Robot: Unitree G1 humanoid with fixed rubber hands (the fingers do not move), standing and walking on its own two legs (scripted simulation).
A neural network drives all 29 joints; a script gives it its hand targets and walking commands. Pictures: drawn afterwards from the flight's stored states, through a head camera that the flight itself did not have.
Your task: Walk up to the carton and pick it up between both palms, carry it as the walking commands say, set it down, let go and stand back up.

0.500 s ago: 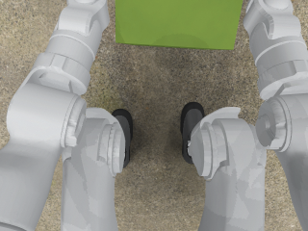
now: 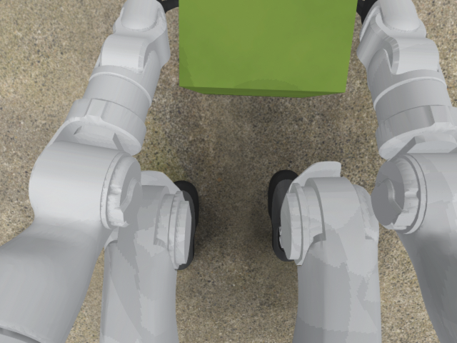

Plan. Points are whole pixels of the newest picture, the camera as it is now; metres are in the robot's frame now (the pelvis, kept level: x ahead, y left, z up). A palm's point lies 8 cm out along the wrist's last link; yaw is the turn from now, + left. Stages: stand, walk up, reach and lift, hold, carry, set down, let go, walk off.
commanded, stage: reach and lift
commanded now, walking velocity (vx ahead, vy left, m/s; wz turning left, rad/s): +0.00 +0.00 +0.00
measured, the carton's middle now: (261, 3) +0.54 -0.07 -0.24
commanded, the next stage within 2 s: none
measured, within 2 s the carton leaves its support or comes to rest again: leaves its support in 0.06 s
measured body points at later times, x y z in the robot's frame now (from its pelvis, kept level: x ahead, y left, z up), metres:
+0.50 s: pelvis -0.01 +0.00 +0.02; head +0.35 -0.05 +0.26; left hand +0.55 +0.07 -0.15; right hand +0.53 -0.22 -0.15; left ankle +0.11 +0.12 -0.33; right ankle +0.12 -0.13 -0.33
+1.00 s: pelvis -0.01 +0.00 +0.05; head +0.35 -0.06 +0.30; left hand +0.55 +0.07 -0.11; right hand +0.53 -0.22 -0.10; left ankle +0.11 +0.12 -0.33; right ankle +0.12 -0.13 -0.33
